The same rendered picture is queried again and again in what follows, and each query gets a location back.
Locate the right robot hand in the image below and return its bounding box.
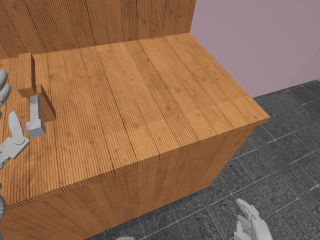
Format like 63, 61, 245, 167
234, 198, 273, 240

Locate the left robot hand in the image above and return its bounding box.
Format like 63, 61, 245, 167
0, 69, 30, 170

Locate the tap lever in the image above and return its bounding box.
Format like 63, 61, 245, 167
26, 94, 46, 138

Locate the counter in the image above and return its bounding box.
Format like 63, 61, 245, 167
0, 0, 270, 240

